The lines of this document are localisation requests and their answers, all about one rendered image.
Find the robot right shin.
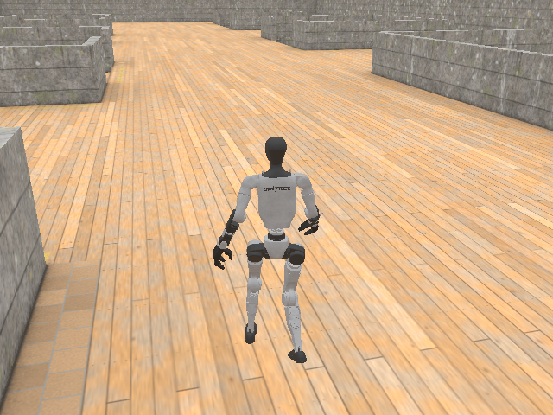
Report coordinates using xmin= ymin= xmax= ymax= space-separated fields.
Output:
xmin=284 ymin=291 xmax=302 ymax=353

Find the right robot hand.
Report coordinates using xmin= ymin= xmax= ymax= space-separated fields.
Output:
xmin=298 ymin=220 xmax=318 ymax=235

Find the robot left forearm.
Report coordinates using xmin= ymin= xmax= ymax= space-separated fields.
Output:
xmin=217 ymin=209 xmax=239 ymax=249

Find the robot right thigh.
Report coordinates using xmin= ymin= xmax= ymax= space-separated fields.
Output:
xmin=282 ymin=243 xmax=305 ymax=306

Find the robot right forearm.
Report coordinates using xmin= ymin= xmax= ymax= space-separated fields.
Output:
xmin=308 ymin=205 xmax=320 ymax=227

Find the robot right upper arm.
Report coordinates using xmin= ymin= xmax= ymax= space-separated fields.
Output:
xmin=294 ymin=173 xmax=318 ymax=219

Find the robot left upper arm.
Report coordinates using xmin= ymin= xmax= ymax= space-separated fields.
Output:
xmin=232 ymin=175 xmax=258 ymax=223

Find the left robot hand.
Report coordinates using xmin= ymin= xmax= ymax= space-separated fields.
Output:
xmin=213 ymin=245 xmax=232 ymax=270

